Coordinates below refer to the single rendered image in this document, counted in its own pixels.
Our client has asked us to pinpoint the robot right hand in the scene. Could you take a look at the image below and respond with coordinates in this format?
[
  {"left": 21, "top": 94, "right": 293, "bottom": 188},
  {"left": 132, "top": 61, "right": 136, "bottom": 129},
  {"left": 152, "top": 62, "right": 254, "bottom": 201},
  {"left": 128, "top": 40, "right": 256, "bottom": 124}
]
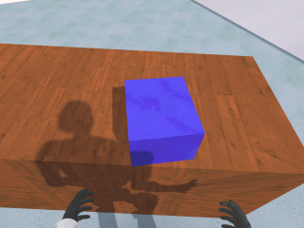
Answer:
[{"left": 219, "top": 199, "right": 252, "bottom": 228}]

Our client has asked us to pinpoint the robot left hand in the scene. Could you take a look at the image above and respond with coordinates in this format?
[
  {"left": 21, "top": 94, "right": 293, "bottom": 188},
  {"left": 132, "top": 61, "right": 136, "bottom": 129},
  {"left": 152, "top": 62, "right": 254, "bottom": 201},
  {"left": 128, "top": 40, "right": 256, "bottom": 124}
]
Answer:
[{"left": 62, "top": 188, "right": 95, "bottom": 222}]

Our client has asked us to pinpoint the robot left forearm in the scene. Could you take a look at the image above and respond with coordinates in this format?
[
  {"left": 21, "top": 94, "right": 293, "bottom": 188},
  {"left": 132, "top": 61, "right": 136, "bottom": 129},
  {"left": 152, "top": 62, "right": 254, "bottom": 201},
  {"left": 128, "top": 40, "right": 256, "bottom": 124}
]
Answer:
[{"left": 53, "top": 218, "right": 78, "bottom": 228}]

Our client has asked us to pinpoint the carton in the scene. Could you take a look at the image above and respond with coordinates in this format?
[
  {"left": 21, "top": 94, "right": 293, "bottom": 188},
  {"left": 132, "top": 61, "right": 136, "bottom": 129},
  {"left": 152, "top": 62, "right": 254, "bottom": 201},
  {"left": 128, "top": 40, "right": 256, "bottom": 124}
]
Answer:
[{"left": 124, "top": 76, "right": 205, "bottom": 166}]

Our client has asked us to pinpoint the pedestal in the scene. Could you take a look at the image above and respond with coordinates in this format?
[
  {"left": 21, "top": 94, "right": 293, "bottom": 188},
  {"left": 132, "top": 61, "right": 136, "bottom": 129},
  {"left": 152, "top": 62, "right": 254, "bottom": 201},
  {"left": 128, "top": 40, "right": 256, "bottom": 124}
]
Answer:
[{"left": 0, "top": 43, "right": 304, "bottom": 219}]

